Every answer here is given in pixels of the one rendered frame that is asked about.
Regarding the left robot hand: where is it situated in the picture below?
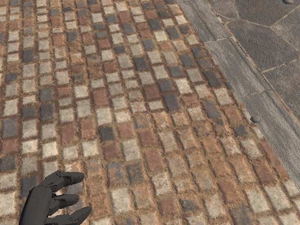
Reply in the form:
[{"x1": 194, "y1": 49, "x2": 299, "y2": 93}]
[{"x1": 19, "y1": 170, "x2": 92, "y2": 225}]

